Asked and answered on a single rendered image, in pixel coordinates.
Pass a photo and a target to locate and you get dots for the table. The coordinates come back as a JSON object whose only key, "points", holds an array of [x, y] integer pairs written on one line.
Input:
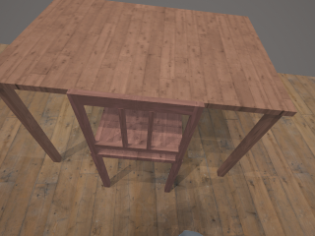
{"points": [[145, 50]]}

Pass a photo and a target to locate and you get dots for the chair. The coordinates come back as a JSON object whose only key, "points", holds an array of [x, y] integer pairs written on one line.
{"points": [[136, 127]]}

